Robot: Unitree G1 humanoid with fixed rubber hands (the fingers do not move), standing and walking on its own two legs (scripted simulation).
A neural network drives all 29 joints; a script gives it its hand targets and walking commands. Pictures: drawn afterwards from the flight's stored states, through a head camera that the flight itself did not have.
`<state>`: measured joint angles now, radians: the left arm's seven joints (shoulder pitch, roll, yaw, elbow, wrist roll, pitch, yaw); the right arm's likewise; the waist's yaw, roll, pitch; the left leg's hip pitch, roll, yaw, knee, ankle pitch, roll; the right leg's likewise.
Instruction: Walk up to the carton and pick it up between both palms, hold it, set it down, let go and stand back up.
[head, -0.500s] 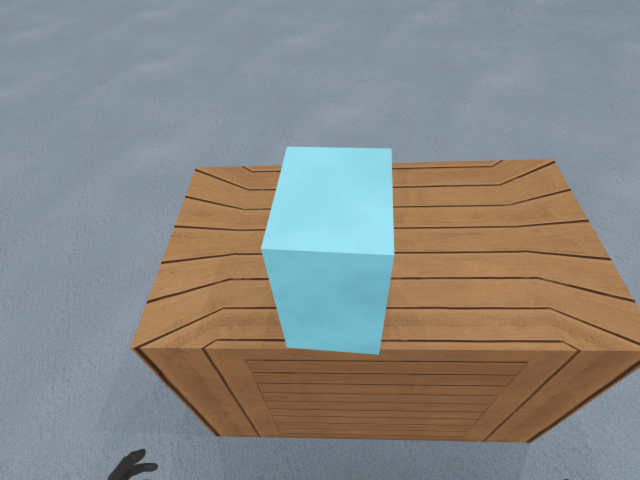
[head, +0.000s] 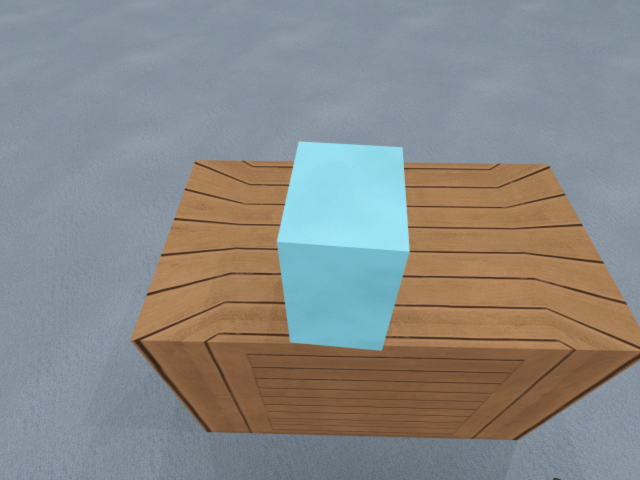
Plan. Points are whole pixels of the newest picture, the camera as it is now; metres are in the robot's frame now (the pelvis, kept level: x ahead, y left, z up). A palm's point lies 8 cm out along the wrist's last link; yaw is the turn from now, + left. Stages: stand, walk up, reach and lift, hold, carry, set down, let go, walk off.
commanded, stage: walk up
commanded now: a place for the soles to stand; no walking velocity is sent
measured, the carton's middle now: (342, 251) +0.47 +0.00 -0.03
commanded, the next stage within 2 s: reach and lift in 1.32 s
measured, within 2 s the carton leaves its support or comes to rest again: neither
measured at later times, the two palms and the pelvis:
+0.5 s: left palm out of the picture +0.10 +0.29 -0.12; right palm out of the picture +0.10 -0.29 -0.11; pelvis +0.02 +0.00 +0.00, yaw -1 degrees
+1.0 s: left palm out of the picture +0.12 +0.29 -0.12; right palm out of the picture +0.10 -0.30 -0.11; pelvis +0.04 +0.00 +0.00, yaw -3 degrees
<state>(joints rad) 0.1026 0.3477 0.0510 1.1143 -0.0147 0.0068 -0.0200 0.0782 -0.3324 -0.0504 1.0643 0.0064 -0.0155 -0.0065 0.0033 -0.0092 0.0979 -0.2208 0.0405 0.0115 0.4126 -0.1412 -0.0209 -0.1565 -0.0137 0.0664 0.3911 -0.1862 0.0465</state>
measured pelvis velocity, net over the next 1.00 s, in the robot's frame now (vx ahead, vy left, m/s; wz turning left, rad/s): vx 0.04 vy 0.00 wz -0.05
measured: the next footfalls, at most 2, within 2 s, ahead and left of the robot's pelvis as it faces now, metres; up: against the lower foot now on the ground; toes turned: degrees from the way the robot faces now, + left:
none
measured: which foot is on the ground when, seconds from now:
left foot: down 0.00-1.00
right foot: down 0.00-1.00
